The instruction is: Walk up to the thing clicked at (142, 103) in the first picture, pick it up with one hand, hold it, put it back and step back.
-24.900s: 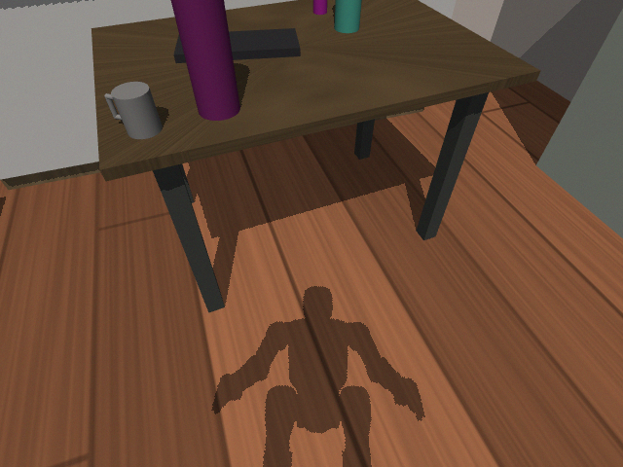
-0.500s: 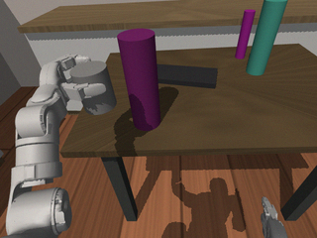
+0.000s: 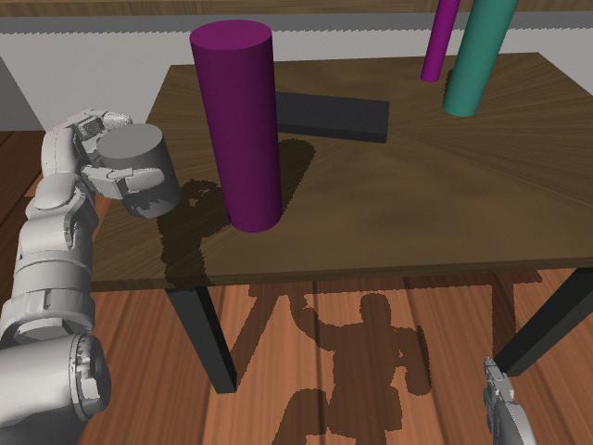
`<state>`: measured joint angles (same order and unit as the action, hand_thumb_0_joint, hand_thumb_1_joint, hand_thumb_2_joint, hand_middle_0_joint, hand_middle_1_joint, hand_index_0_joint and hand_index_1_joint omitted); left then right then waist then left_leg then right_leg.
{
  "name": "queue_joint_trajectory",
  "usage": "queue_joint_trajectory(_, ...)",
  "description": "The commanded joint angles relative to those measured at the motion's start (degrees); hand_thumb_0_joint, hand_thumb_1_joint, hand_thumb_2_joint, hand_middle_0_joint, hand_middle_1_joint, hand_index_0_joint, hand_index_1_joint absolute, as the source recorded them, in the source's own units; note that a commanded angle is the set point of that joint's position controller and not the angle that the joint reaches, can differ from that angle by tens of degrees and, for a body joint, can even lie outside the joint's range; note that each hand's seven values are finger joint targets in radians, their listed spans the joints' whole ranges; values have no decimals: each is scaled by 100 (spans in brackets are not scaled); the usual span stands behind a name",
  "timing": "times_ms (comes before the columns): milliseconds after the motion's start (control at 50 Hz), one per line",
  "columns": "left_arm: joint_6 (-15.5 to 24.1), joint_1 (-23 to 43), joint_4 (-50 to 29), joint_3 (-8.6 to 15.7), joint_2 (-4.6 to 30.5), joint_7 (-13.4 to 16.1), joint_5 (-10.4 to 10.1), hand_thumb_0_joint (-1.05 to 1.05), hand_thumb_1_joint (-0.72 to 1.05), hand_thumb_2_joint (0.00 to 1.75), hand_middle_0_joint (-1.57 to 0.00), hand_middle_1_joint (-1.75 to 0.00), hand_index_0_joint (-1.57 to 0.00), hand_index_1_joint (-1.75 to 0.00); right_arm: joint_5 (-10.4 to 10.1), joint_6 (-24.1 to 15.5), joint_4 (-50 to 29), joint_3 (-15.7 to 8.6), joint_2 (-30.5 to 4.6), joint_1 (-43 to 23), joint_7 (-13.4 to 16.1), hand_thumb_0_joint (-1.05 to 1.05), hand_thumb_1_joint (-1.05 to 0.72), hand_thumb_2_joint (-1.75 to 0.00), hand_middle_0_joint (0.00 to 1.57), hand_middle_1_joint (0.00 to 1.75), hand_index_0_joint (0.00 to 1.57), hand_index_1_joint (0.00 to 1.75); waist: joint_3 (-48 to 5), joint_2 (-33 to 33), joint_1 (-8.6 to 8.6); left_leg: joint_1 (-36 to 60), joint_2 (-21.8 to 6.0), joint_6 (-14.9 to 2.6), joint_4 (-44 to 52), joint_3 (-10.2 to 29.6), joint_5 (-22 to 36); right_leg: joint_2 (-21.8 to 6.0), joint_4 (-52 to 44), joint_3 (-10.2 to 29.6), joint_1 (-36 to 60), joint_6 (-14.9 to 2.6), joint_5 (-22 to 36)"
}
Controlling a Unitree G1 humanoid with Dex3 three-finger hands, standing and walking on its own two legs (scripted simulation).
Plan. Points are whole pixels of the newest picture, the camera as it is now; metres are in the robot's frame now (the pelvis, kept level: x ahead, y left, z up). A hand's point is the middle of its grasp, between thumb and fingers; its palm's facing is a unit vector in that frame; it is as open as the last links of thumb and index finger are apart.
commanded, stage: crouch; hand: left
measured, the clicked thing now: (133, 167) +0.45 +0.22 +0.17
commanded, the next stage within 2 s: lower in 0.58 s
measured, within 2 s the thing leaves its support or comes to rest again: rests again in 1.48 s
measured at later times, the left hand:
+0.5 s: hand (127, 165) +0.48 +0.24 +0.15, palm faces +0.26 -0.96 +0.00, open 11.2 cm
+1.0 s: hand (133, 182) +0.50 +0.25 +0.11, palm faces +0.27 -0.96 +0.00, open 11.2 cm
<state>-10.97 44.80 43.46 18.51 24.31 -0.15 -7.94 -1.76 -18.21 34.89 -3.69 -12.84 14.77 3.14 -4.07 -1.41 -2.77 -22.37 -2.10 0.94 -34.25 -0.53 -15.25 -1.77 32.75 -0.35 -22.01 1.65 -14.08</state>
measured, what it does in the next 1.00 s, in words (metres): stands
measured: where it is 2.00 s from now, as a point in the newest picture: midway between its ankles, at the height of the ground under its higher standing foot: outside the picture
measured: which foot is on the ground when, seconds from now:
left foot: down 0.00-1.00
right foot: down 0.00-1.00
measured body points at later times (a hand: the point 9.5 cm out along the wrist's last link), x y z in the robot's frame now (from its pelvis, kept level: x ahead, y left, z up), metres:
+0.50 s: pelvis +0.02 +0.00 +0.00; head +0.05 +0.01 +0.45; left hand +0.46 +0.29 +0.16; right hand +0.18 -0.26 -0.07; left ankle +0.02 +0.13 -0.73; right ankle +0.03 -0.14 -0.73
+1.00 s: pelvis +0.02 +0.01 -0.02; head +0.08 +0.02 +0.43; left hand +0.48 +0.30 +0.11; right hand +0.17 -0.26 -0.08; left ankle +0.02 +0.13 -0.73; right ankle +0.03 -0.14 -0.73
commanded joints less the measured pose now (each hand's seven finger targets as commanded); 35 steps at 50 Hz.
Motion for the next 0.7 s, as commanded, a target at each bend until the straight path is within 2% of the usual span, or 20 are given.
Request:
queue_joint_trajectory(0, 864, 3107, -1290, 329, 1499, -71, -100, 0, -7, 130, -130, -148, -133, -148, -29, -265, -876, -231, -727, -272, 33, 0, 54, -5, 5, 5, 5, 5, -1819, -225, -59, 958, 141, -121, 464, -47, 838, 243, -433, -252, 424, -169, 825)
queue_joint_trajectory(40, 959, 2986, -943, 291, 1493, -64, -66, 0, -5, 130, -130, -148, -133, -148, -21, -209, -892, -363, -896, -391, 55, 0, 54, -5, 5, 5, 5, 5, -1734, -210, -124, 930, 136, -120, 449, -39, 825, 242, -439, -238, 302, -180, 818)
queue_joint_trajectory(60, 1032, 3035, -1108, 329, 1547, -59, -78, 0, -3, 130, -130, -148, -133, -147, -28, -200, -895, -294, -839, -439, 42, 0, 55, -5, 5, 5, 5, 5, -1674, -324, -36, 931, 127, -108, 473, -34, 780, 248, -437, -247, 299, -192, 770)
queue_joint_trajectory(160, 1361, 3385, -1550, 434, 1730, -52, -109, 0, -7, 128, -128, -146, -131, -146, -21, -47, -1067, -312, -822, -539, 75, 0, 53, -5, 5, 5, 5, 5, -2351, -457, -66, 1140, 144, -109, 316, -62, 1303, 234, -361, -206, 607, -179, 1231)
queue_joint_trajectory(180, 1354, 3059, -1101, 417, 1618, -72, -105, 0, -8, 127, -128, -146, -131, -145, -9, -27, -1163, -301, -845, -546, 91, 0, 53, -5, 5, 5, 5, 5, -2248, -245, -153, 1150, 123, -121, 257, -51, 1416, 245, -344, -228, 540, -161, 1318)
queue_joint_trajectory(220, 1447, 3206, -1366, 387, 1671, -99, -88, 0, -8, 126, -126, -143, -129, -143, -19, 61, -1066, -173, -672, -433, 72, 0, 53, -5, 5, 5, 5, 5, -2365, -442, -68, 1181, 125, -113, 243, -55, 1649, 233, -334, -225, 661, -172, 1502)
queue_joint_trajectory(260, 1434, 2686, -726, 450, 1640, -112, -74, 0, -9, 127, -128, -145, -131, -145, -11, 128, -912, -313, -838, -437, 81, 0, 53, -5, 5, 5, 5, 5, -1992, -167, -139, 988, 117, -136, 233, -42, 1657, 245, -355, -228, 504, -155, 1524)
queue_joint_trajectory(280, 1551, 3241, -1426, 423, 1757, -126, -96, 0, -9, 125, -126, -143, -130, -143, -13, 172, -917, -223, -728, -434, 58, 0, 54, -5, 5, 5, 5, 5, -2462, -540, -69, 1144, 130, -126, 186, -74, 1852, 211, -308, -193, 660, -170, 1701)
queue_joint_trajectory(300, 1545, 3163, -1213, 503, 1826, -120, -86, 0, -7, 126, -125, -142, -128, -142, -9, 207, -943, -253, -765, -514, 63, 0, 53, -5, 5, 5, 5, 5, -2443, -503, -78, 1204, 122, -125, 172, -59, 1900, 225, -291, -220, 594, -171, 1694)
queue_joint_trajectory(320, 1468, 2471, -297, 484, 1658, -149, -76, 0, -9, 125, -126, -143, -130, -143, -3, 241, -891, -340, -874, -442, 62, 0, 54, -5, 5, 5, 5, 5, -1939, -156, -188, 943, 96, -137, 192, -38, 1775, 246, -344, -246, 515, -164, 1586)
queue_joint_trajectory(340, 1550, 2766, -809, 419, 1656, -164, -78, 0, -7, 126, -126, -143, -129, -143, -12, 265, -1028, -226, -751, -513, 43, 0, 54, -5, 5, 5, 5, 5, -2146, -251, -112, 885, 137, -153, 183, -68, 1790, 205, -347, -199, 701, -150, 1690)
queue_joint_trajectory(420, 1732, 3020, -1102, 455, 1840, -231, -117, 0, -8, 124, -125, -142, -128, -141, -10, 368, -879, -331, -842, -413, 40, 0, 54, -5, 5, 5, 5, 5, -2317, -625, -159, 1216, 100, -125, 129, -47, 1913, 231, -268, -223, 427, -186, 1664)
queue_joint_trajectory(440, 1696, 2793, -569, 450, 1763, -251, -101, 0, -9, 125, -126, -143, -129, -143, 0, 398, -868, -414, -933, -330, 49, 0, 53, -5, 5, 5, 5, 5, -2200, -348, -301, 1188, 62, -141, 72, -12, 1939, 250, -268, -240, 293, -174, 1647)
queue_joint_trajectory(480, 1820, 3177, -1222, 453, 1822, -257, -122, 0, -9, 124, -125, -142, -128, -142, -1, 399, -1145, -238, -785, -585, 8, 0, 53, -5, 5, 5, 5, 5, -2557, -614, -171, 1330, 44, -93, 68, 15, 2093, 247, -216, -259, 443, -200, 1715)
queue_joint_trajectory(500, 1768, 2826, -591, 454, 1747, -255, -132, 0, -12, 125, -126, -143, -129, -143, -3, 438, -961, -248, -772, -413, 16, 0, 52, -6, 5, 5, 5, 5, -2225, -444, -266, 1178, 58, -128, 7, -1, 2088, 247, -228, -252, 337, -175, 1715)
queue_joint_trajectory(540, 1900, 3339, -1434, 515, 1930, -253, -153, 0, -12, 122, -124, -140, -127, -140, -10, 476, -1237, -279, -820, -652, 26, 0, 53, -5, 5, 5, 5, 5, -2770, -578, -180, 1254, 90, -148, -16, -33, 2121, 208, -167, -201, 581, -158, 1910)
queue_joint_trajectory(580, 1789, 2700, -275, 484, 1720, -249, -94, 0, -12, 125, -126, -142, -128, -143, 8, 536, -1101, -195, -715, -390, 18, 0, 52, -6, 5, 5, 5, 5, -2166, -137, -321, 853, 78, -190, -39, -19, 1932, 223, -188, -225, 455, -122, 1789)
queue_joint_trajectory(600, 1870, 2929, -804, 538, 1880, -236, -95, 0, -14, 124, -124, -141, -127, -141, 6, 547, -1286, -276, -836, -506, 16, 0, 53, -6, 5, 5, 5, 5, -2375, -298, -221, 843, 94, -169, 2, -35, 1827, 206, -167, -202, 530, -146, 1727)
queue_joint_trajectory(640, 1871, 2796, -324, 504, 1806, -252, -90, 0, -13, 125, -125, -141, -127, -142, 10, 606, -1075, -296, -814, -375, 36, 0, 52, -6, 5, 5, 5, 5, -2174, -252, -331, 808, 107, -188, -85, -48, 1765, 205, -134, -200, 294, -130, 1668)
queue_joint_trajectory(680, 1925, 3120, -786, 490, 1973, -304, -63, 0, -16, 122, -125, -141, -127, -142, 11, 628, -1308, -390, -941, -419, 25, 0, 51, -6, 5, 5, 5, 5, -2595, -535, -320, 1014, 101, -163, -147, -39, 1996, 193, -70, -184, 312, -148, 1833)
